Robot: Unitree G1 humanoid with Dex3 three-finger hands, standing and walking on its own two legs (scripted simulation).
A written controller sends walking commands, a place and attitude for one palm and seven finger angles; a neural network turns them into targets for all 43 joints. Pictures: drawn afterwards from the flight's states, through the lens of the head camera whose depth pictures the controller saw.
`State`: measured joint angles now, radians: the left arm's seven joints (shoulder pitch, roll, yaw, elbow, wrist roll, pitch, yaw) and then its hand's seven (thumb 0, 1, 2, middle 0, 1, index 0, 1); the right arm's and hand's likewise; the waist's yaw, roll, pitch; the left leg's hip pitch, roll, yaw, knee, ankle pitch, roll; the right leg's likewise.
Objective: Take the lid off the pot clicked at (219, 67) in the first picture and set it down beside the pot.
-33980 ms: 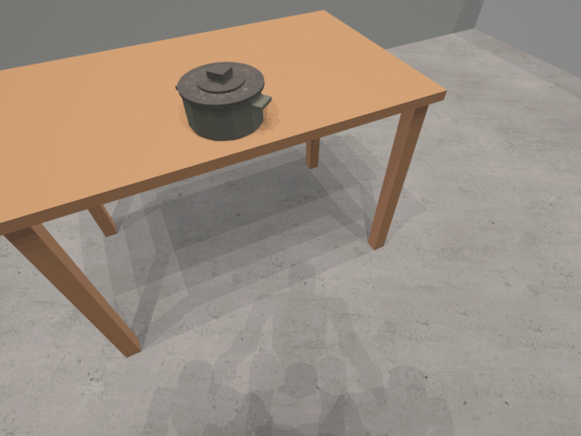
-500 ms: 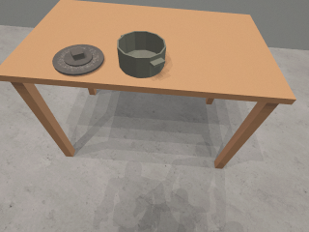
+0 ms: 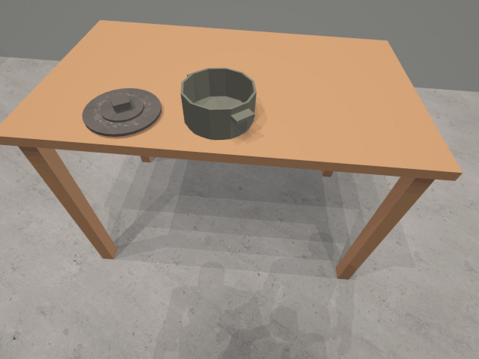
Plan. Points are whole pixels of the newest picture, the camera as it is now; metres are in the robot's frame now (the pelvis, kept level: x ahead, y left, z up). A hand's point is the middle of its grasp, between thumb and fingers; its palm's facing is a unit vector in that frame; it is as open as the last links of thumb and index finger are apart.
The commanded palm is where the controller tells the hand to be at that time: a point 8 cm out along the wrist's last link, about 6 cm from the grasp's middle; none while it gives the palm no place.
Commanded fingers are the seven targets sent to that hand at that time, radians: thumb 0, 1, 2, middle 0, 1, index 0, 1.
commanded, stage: let the arm hang, fingers relaxed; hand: left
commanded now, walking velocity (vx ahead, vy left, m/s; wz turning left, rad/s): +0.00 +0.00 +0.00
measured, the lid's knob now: (120, 102) +0.69 +0.35 +0.02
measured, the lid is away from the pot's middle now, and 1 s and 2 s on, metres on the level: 0.26 0.26 0.26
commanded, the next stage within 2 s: look to check the result in 0.08 s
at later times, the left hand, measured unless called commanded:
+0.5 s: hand out of the picture +0.04 +0.18 -0.18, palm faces +0.05 -0.98 -0.20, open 7.3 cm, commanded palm none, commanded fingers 0.00 0.90 0.90 -0.20 -0.30 -0.20 -0.30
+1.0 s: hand out of the picture +0.03 +0.18 -0.18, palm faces +0.05 -0.98 -0.19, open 7.3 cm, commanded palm none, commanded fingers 0.00 0.90 0.90 -0.20 -0.30 -0.20 -0.30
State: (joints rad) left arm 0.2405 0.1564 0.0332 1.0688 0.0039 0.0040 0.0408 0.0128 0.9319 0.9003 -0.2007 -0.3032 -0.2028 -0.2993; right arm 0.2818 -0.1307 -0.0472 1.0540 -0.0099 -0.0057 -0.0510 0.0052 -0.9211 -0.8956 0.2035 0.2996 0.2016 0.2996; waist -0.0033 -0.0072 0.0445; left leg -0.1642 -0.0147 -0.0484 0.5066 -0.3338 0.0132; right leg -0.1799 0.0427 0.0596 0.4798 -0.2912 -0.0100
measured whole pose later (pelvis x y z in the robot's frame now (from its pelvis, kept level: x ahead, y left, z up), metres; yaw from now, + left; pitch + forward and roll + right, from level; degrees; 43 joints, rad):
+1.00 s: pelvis +0.01 +0.00 +0.00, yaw +0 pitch +0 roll -1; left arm 0.25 0.15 0.04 1.09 0.00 0.00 0.04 0.01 0.93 0.90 -0.20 -0.30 -0.20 -0.30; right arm 0.30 -0.10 -0.04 1.09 -0.01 -0.01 -0.06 0.00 -0.91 -0.90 0.20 0.30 0.20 0.30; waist -0.01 -0.01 0.06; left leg -0.13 -0.02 -0.04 0.47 -0.33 0.02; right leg -0.16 0.04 0.07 0.46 -0.29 0.00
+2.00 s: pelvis +0.00 +0.00 +0.00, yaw -1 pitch -1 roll +0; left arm 0.27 0.13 0.04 1.10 0.00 0.00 0.05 0.01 0.92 0.90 -0.20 -0.30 -0.20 -0.30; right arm 0.31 -0.10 -0.04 1.11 -0.01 -0.01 -0.06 0.00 -0.91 -0.90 0.20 0.30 0.20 0.30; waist -0.01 0.00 0.06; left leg -0.14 -0.01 -0.03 0.47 -0.32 0.01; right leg -0.17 0.04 0.07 0.46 -0.28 -0.01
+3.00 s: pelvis +0.00 +0.00 +0.00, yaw -1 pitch -1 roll +0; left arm 0.28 0.12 0.04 1.11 0.00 0.00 0.05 0.02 0.92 0.90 -0.20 -0.30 -0.20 -0.30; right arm 0.31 -0.09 -0.04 1.11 0.00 -0.01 -0.06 0.00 -0.91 -0.90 0.20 0.30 0.20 0.30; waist -0.01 0.00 0.06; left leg -0.14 -0.02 -0.03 0.46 -0.31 0.01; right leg -0.17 0.04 0.07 0.46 -0.27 -0.01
